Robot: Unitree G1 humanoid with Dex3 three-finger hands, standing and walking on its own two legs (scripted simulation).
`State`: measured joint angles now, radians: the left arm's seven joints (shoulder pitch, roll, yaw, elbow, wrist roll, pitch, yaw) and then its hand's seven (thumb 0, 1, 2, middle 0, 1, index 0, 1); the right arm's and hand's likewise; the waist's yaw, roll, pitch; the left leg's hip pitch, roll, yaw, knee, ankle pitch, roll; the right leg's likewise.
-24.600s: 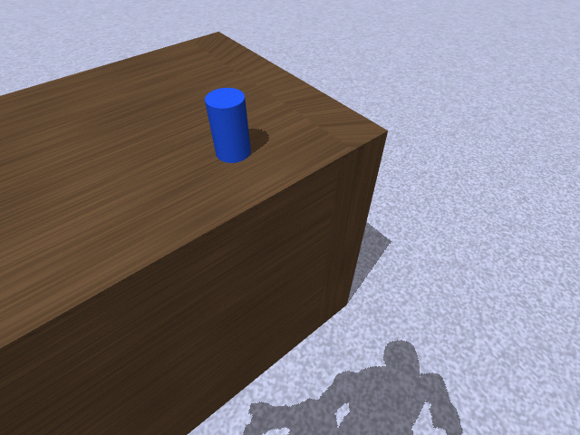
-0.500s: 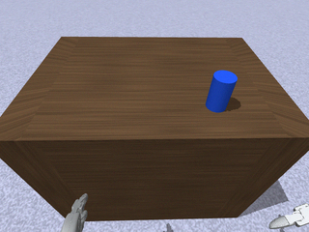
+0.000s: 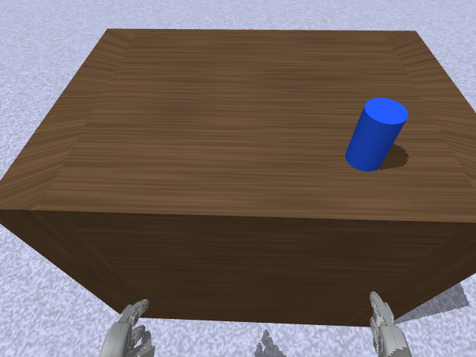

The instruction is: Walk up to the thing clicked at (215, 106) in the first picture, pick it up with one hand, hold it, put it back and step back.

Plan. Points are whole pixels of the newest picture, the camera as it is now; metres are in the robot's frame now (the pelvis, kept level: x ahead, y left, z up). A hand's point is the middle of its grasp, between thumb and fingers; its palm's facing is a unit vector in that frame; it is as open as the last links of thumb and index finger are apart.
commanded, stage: home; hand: right
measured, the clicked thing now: (373, 136) +0.49 -0.23 +0.09
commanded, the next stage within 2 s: none
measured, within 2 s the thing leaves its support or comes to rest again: neither
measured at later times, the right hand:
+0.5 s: hand (353, 342) +0.18 -0.18 -0.12, palm faces -0.03 +0.96 -0.28, open 17.3 cm
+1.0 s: hand out of the picture +0.04 -0.27 -0.14, palm faces -0.10 +0.92 -0.37, open 17.5 cm
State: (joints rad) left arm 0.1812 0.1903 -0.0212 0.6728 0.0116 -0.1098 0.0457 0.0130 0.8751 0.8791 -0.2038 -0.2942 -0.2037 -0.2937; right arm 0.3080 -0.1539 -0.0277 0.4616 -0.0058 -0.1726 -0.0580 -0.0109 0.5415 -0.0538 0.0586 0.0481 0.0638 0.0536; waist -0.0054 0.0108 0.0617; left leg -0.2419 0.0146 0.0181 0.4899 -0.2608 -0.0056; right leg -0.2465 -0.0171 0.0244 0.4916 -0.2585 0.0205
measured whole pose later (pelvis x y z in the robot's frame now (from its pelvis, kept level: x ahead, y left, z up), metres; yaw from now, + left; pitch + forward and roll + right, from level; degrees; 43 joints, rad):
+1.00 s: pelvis -0.02 -0.02 +0.01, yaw +2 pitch -4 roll +0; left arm 0.19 0.37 -0.02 1.07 0.03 0.01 -0.03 0.01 0.91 0.90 -0.21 -0.30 -0.21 -0.30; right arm 0.20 -0.37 0.03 1.05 -0.02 -0.01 0.01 0.00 0.56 -0.04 0.05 0.04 0.06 0.05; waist 0.00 -0.01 0.04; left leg -0.16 0.03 -0.03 0.40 -0.18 -0.02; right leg -0.14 0.00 -0.02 0.39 -0.19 0.00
